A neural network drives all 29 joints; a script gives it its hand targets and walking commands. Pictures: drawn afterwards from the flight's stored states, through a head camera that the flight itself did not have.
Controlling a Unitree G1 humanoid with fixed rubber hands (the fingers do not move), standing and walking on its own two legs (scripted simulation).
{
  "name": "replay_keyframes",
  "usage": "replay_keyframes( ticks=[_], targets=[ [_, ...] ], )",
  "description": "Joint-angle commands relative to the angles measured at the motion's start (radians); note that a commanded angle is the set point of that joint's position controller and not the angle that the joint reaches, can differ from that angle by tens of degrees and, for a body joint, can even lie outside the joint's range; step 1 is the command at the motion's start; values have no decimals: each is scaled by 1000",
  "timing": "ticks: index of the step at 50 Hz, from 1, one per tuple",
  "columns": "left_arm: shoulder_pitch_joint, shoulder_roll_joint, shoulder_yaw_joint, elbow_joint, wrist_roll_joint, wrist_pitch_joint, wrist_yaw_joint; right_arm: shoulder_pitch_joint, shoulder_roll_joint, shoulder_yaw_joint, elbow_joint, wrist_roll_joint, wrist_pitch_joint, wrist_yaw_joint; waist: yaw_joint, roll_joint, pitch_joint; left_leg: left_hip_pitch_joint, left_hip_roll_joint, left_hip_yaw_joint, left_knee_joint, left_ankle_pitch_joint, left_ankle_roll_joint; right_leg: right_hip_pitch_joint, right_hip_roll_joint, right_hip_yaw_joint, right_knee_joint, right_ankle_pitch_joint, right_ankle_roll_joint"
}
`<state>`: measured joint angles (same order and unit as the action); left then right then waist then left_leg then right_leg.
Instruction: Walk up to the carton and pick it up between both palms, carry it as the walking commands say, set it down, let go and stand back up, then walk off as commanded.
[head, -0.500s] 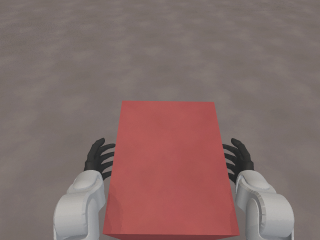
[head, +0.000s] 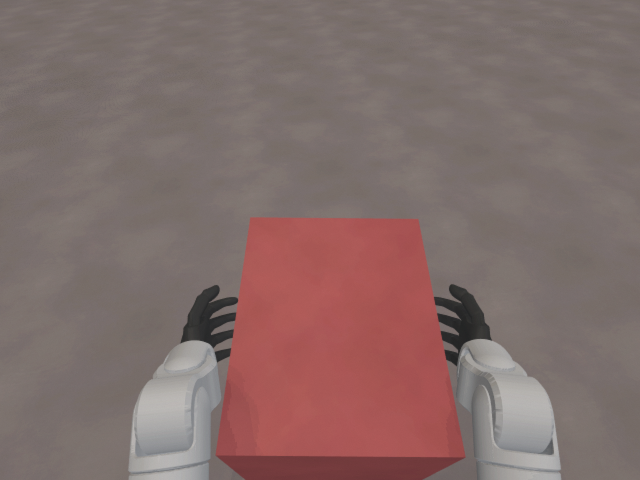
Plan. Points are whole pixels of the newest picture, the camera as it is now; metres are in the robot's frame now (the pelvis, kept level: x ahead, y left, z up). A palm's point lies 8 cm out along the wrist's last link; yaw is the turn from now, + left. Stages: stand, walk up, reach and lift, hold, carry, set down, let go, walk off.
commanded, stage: carry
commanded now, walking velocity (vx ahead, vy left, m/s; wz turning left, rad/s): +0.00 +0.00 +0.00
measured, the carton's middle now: (332, 351) +0.31 +0.00 +0.00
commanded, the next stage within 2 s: hold in 1.80 s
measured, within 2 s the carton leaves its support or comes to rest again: neither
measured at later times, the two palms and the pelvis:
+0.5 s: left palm (211, 370) +0.25 +0.14 +0.06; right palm (486, 368) +0.25 -0.17 +0.06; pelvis -0.02 -0.01 +0.00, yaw +0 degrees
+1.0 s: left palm (217, 390) +0.22 +0.13 +0.07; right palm (506, 390) +0.22 -0.18 +0.07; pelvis -0.05 -0.03 +0.00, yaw +0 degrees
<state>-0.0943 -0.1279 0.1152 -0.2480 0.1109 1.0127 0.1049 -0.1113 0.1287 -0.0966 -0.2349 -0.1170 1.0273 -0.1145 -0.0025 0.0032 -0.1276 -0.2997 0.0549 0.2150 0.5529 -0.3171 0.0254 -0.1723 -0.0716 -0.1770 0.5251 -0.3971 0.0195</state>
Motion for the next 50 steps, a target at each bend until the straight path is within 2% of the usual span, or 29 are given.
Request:
replay_keyframes(
  ticks=[1,13,21,25,33,50],
  targets=[
    [-340,-672,-509,-62,-238,-49,-127,-361,676,514,-74,237,-64,112,-4,-15,-221,163,116,-103,12,629,-12,58,-106,68,4,734,-13],
    [-301,-541,-424,-29,-205,-130,-94,-332,558,444,-13,203,-143,81,-13,-13,-210,139,120,-102,1,525,-9,73,-114,72,-9,706,-25],
    [-330,-501,-382,19,-183,-180,-89,-358,523,404,35,180,-193,78,-14,1,-160,124,133,-129,-58,395,-10,19,-106,83,-59,458,-29],
    [-334,-487,-366,35,-177,-193,-83,-356,504,387,48,170,-206,75,-14,3,-150,116,136,-136,-75,355,-13,6,-106,91,-79,406,-32],
    [-335,-497,-371,49,-174,-197,-83,-350,507,391,54,164,-210,77,-13,-1,-140,101,137,-137,-87,308,-17,-7,-107,100,-99,374,-39],
    [-368,-608,-447,34,-194,-159,-116,-379,608,459,29,188,-171,114,-11,-3,-151,88,133,-139,-91,285,-21,-13,-104,113,-111,375,-53]
  ],
)
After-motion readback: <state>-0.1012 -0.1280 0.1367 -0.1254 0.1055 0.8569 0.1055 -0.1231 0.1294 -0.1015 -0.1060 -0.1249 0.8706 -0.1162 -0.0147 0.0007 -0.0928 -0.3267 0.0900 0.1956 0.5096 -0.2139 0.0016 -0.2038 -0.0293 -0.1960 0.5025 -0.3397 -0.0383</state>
